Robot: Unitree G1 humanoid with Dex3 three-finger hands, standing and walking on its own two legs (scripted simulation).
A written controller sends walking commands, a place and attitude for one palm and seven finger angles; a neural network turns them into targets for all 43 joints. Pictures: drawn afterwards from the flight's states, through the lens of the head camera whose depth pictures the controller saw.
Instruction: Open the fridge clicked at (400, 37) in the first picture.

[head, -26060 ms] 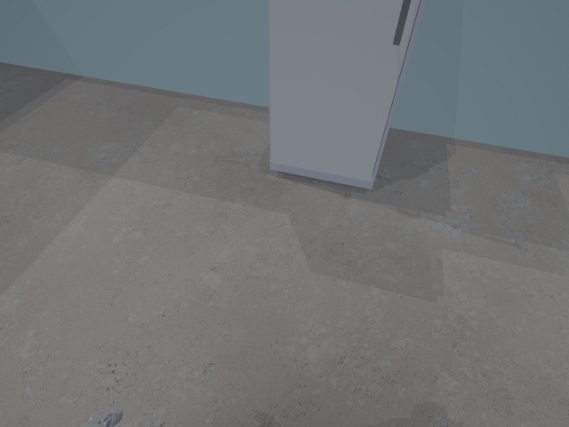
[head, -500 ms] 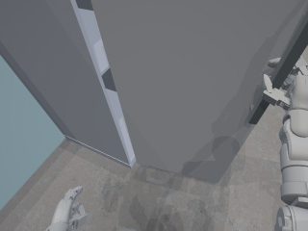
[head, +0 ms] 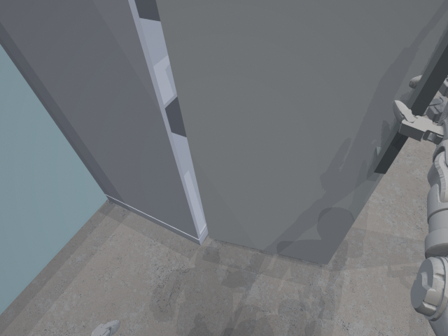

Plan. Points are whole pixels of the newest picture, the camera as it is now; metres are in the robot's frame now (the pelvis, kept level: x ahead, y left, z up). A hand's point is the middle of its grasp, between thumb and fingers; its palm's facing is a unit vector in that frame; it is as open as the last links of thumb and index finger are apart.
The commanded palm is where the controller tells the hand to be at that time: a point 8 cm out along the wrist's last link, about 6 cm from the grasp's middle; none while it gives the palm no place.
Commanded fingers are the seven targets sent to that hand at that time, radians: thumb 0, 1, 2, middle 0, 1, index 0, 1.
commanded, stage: loosen the grip on the handle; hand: right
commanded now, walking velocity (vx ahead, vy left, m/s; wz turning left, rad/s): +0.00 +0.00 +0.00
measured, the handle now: (417, 92) +0.51 -0.26 +0.19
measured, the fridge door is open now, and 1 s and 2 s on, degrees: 77 76 76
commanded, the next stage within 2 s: slip the hand off the handle in 0.42 s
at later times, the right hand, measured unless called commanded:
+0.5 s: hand (407, 124) +0.47 -0.25 +0.15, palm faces +0.29 +0.93 -0.22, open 14.4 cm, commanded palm +0.43 -0.30 +0.16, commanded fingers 0.00 0.55 -0.20 0.25 1.15 0.25 1.15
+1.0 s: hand out of the picture +0.44 -0.31 +0.15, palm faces +0.32 +0.92 -0.23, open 14.7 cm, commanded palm +0.41 -0.35 +0.16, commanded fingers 0.00 0.55 -0.20 0.25 1.15 0.25 1.15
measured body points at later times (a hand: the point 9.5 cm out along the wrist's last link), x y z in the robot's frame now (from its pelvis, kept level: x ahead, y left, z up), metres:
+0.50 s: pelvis +0.04 +0.01 -0.01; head +0.08 +0.00 +0.44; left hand +0.09 +0.28 -0.12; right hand +0.45 -0.30 +0.16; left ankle +0.01 +0.12 -0.73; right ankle +0.07 -0.11 -0.73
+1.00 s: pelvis +0.04 +0.00 -0.01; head +0.08 -0.01 +0.44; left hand +0.13 +0.27 -0.12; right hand +0.42 -0.36 +0.16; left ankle +0.01 +0.12 -0.73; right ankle +0.07 -0.11 -0.73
